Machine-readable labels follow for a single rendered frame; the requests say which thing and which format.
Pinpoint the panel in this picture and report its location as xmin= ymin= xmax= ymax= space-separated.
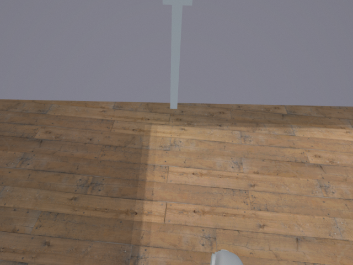
xmin=163 ymin=0 xmax=192 ymax=109

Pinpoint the right robot thigh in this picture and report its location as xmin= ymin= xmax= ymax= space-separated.
xmin=210 ymin=250 xmax=243 ymax=265

